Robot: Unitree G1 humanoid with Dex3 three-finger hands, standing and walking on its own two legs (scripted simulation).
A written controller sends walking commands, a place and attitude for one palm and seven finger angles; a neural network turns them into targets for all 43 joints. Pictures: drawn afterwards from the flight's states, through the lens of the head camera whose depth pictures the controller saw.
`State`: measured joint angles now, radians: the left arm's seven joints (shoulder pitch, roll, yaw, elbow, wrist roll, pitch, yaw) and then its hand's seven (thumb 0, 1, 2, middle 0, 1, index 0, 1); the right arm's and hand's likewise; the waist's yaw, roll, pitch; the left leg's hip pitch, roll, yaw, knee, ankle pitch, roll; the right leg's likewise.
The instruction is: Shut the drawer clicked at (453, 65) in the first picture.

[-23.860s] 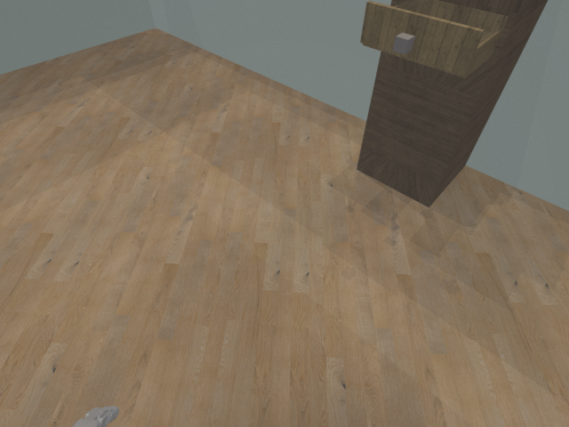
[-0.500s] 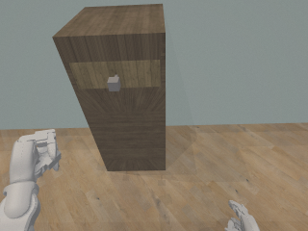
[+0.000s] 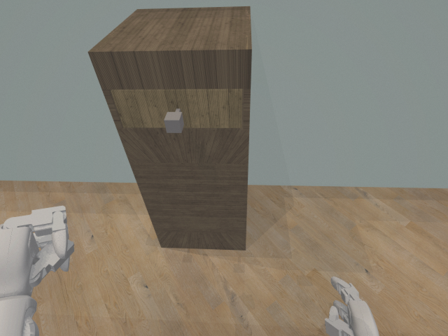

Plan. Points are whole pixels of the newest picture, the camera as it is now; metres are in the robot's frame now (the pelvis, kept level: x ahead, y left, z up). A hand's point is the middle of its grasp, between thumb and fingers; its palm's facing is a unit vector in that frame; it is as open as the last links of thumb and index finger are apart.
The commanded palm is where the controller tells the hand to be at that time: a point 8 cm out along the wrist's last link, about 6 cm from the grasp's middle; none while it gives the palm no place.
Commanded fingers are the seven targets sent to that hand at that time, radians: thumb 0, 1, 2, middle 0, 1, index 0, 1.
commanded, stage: step back with the hand held close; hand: left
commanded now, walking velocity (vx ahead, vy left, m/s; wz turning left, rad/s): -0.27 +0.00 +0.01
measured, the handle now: (175, 118) +0.67 +0.24 +0.04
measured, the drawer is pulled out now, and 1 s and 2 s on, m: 0.00 0.00 0.00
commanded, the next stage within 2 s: stop stepping back and stand still in 1.16 s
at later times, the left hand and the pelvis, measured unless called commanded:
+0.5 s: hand (49, 258) +0.16 +0.26 +0.16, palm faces +0.28 -0.82 -0.50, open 3.3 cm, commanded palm +0.10 +0.30 +0.17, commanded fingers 0.00 0.90 0.90 -1.40 -1.60 -1.40 -1.60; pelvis -0.04 +0.03 -0.01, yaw -2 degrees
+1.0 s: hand out of the picture +0.05 +0.30 +0.16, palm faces +0.38 -0.78 -0.50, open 3.3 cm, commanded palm -0.02 +0.33 +0.17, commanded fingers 0.00 0.90 0.90 -1.40 -1.60 -1.40 -1.60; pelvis -0.14 +0.05 -0.02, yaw +2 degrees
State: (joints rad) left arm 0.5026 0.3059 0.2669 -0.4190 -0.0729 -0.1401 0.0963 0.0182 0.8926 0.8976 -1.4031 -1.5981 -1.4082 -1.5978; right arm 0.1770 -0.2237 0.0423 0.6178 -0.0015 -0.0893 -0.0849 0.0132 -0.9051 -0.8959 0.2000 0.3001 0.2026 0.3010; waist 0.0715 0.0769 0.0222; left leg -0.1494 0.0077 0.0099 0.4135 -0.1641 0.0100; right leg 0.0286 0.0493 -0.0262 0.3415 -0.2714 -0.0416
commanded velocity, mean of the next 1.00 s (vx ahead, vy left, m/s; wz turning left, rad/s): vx -0.31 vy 0.00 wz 0.02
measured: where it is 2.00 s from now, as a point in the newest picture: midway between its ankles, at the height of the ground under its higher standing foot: outside the picture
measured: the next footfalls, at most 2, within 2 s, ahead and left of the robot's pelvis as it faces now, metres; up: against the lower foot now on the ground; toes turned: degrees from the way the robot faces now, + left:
right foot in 0.98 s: -0.15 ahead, -0.07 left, +0.00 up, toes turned +4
left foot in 1.12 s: +0.00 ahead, +0.13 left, +0.00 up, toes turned +1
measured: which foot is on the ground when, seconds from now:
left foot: down 0.00-1.00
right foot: down 0.00-0.80, up 0.82-0.96, down 0.98-1.00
